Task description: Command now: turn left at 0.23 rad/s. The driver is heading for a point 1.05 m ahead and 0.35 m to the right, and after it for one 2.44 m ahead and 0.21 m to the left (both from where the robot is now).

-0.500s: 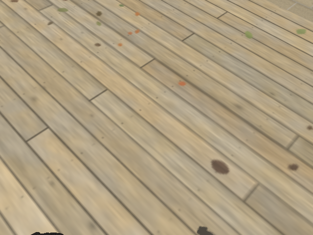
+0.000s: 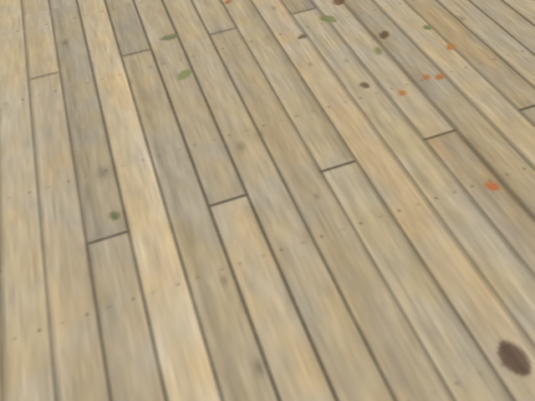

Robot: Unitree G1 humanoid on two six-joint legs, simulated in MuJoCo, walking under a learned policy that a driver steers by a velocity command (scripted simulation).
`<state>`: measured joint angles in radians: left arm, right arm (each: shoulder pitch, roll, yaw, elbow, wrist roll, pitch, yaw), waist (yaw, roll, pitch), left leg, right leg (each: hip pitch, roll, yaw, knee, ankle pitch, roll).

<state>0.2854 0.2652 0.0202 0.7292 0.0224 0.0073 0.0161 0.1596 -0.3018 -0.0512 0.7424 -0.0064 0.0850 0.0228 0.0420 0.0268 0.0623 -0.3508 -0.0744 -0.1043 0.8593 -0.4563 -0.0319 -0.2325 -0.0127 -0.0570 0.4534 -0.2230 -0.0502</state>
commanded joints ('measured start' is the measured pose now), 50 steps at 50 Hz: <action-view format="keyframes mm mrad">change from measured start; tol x32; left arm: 1 1 177 48 -35 3 -3 -6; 29 -310 98 34 -159 6 -2 -121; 33 268 214 96 -1 3 -18 -78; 50 202 195 82 43 -45 -97 -23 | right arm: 1 6 -54 1 -49 7 -14 -11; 29 219 -163 -36 115 -49 -191 -33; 50 -276 -30 58 -196 -34 -164 26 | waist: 1 -9 -237 -101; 6 -30 186 -133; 32 77 74 -111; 34 112 -353 -267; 50 40 -78 17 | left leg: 1 63 -10 94 -189 -16 27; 6 395 384 -332 -631 300 216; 8 333 370 -410 -749 -336 299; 28 445 384 196 -833 143 157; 32 357 349 356 -239 1257 130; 33 147 315 349 119 1136 98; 34 -281 144 320 482 234 38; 36 -548 105 21 668 109 62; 50 -210 105 152 -250 634 24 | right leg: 1 103 -215 213 -83 423 -172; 4 -11 -187 176 4 391 -81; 7 -301 -5 21 325 -330 10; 27 -634 -110 19 405 51 -19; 33 314 135 -85 254 -159 -172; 35 560 -239 913 -207 -676 -297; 43 -53 -40 424 -301 -94 -252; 50 91 -36 381 -321 516 -180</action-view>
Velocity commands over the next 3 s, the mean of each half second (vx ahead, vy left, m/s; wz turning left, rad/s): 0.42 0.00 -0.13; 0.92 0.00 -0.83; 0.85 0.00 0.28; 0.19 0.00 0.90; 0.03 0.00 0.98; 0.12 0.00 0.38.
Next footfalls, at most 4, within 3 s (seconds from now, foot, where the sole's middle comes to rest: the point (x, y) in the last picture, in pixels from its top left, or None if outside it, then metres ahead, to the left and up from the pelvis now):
0.10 left None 0.01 0.11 -0.78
0.66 right None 0.33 -0.22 -0.78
1.12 left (431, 279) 0.81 -0.34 -0.78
1.52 right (533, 208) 1.05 -0.69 -0.78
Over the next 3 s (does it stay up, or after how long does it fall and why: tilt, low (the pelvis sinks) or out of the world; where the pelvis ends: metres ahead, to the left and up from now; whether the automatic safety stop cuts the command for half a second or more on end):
stays up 1.07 -0.54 0.01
